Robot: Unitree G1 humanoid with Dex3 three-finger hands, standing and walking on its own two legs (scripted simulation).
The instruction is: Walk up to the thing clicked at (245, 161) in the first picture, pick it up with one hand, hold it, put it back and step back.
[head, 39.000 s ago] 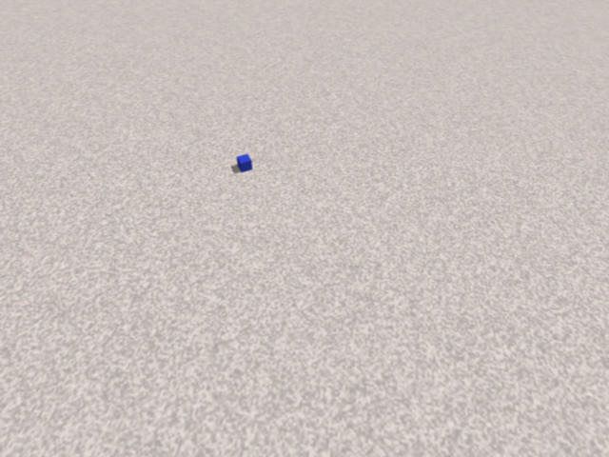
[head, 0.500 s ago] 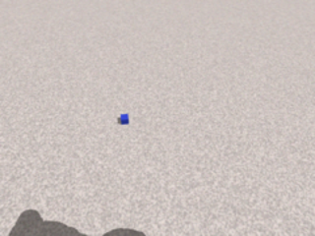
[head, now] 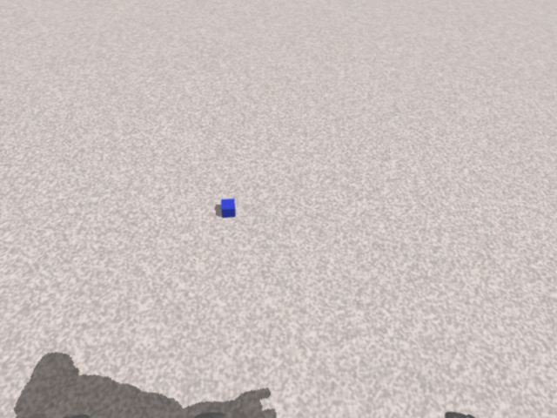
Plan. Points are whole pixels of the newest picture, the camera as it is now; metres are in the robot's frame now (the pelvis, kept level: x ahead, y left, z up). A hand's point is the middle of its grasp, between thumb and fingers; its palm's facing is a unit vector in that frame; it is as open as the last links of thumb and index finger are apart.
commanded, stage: step back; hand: left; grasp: from above
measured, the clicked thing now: (228, 208) +1.03 +0.23 -0.73
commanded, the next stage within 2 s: stand in 0.10 s
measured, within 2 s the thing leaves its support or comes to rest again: neither
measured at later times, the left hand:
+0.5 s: hand out of the picture +0.09 +0.26 -0.13, palm faces -0.04 -0.94 -0.33, open 7.4 cm
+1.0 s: hand out of the picture +0.07 +0.26 -0.14, palm faces -0.06 -0.94 -0.33, open 7.4 cm
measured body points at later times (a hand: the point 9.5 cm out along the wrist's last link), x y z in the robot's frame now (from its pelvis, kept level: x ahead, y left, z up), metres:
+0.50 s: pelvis +0.00 +0.01 +0.02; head +0.00 +0.01 +0.47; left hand +0.09 +0.31 -0.11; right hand +0.09 -0.29 -0.11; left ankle +0.06 +0.13 -0.73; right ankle +0.00 -0.13 -0.73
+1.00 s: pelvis +0.00 +0.01 +0.02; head +0.01 +0.01 +0.47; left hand +0.07 +0.31 -0.11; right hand +0.06 -0.29 -0.11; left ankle +0.06 +0.13 -0.73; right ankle +0.00 -0.13 -0.73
